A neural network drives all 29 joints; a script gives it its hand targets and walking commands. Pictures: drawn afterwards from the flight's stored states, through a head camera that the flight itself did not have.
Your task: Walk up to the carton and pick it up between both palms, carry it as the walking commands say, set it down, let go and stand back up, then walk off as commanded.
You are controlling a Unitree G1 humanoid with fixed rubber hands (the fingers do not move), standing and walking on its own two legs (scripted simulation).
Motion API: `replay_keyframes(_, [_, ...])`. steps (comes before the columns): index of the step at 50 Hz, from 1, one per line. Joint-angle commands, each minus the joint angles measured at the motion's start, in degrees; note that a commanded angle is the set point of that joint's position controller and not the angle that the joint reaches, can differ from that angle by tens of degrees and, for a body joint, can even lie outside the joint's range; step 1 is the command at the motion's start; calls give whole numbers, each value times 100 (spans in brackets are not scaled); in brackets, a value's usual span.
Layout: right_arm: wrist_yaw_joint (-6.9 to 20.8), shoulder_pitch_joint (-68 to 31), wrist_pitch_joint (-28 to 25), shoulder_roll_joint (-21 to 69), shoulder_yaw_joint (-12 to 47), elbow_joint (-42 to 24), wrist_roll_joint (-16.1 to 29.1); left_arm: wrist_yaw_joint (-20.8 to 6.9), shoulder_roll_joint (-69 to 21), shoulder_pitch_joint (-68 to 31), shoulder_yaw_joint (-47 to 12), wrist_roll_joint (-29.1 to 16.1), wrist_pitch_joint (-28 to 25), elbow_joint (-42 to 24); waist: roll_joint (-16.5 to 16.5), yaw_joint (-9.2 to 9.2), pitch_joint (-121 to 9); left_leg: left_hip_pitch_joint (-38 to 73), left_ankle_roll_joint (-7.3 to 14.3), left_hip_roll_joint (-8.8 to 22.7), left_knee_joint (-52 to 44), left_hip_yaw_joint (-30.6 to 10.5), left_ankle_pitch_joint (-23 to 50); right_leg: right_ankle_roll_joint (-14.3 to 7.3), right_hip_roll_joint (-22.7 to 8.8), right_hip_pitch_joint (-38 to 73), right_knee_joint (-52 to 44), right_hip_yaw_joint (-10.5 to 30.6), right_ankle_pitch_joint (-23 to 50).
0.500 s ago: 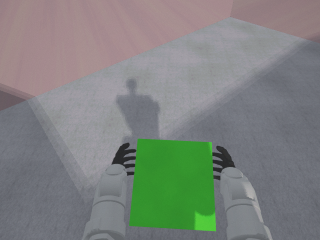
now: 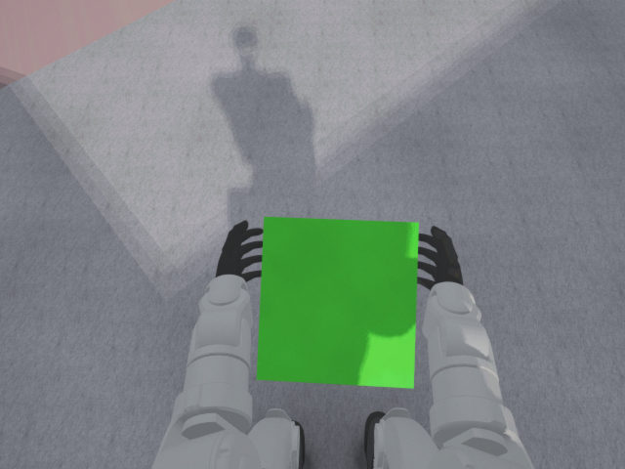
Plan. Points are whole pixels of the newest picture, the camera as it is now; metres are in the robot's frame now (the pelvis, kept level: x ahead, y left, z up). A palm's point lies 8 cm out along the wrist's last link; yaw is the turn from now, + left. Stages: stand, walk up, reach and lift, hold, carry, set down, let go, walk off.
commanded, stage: set down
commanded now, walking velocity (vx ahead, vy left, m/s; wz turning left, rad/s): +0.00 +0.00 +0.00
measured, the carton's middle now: (335, 290) +0.38 +0.01 -0.15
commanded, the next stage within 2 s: none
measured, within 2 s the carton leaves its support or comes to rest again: neither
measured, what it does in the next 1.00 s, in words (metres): lowers itself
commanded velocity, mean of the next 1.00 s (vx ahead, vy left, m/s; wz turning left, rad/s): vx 0.00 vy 0.00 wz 0.00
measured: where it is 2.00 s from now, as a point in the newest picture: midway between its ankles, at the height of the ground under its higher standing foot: outside the picture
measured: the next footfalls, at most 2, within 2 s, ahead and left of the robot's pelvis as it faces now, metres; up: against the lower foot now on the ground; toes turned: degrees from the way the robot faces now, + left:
none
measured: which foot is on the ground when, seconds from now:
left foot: down 0.00-1.00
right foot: down 0.00-1.00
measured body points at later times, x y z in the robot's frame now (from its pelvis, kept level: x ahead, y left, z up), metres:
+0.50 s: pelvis +0.00 +0.00 -0.07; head +0.18 +0.01 +0.34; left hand +0.40 +0.15 -0.13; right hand +0.40 -0.13 -0.13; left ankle +0.06 +0.11 -0.69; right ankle +0.09 -0.12 -0.69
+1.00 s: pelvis -0.02 +0.00 -0.15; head +0.20 +0.01 +0.24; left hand +0.43 +0.16 -0.22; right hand +0.42 -0.13 -0.23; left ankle +0.06 +0.11 -0.69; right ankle +0.09 -0.12 -0.69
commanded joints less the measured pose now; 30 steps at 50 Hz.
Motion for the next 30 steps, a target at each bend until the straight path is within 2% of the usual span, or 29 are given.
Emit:
replay_keyframes(1, [1618, -3342, -260, 5228, 3262, 479, 808, -1587, -5221, -3205, -3133, -817, -229, 511, 53, 4, -3780, 629, 111, -677, -425, -567, 484, -58, 789, 1870, -1, 587, 375])
replay_keyframes(6, [1687, -3565, -221, 5241, 3273, 509, 827, -1601, -5279, -3393, -3120, -832, -193, 570, 12, -55, -4086, 281, 48, -708, -62, -508, 273, -57, 836, 1262, 336, 512, 94])
replay_keyframes(14, [1718, -3641, -221, 5282, 3372, 554, 954, -1562, -5315, -3474, -3227, -895, -169, 560, 17, -77, -4622, -283, -25, -780, 487, -470, 463, -12, 909, 538, 880, 429, 232])
replay_keyframes(30, [1421, -3843, -455, 5070, 3640, 510, 1260, -1330, -5091, -3697, -3532, -1186, -359, 605, 44, -37, -5679, -1547, -130, -936, 1693, -439, 954, 104, 1045, -753, 2088, 369, 785])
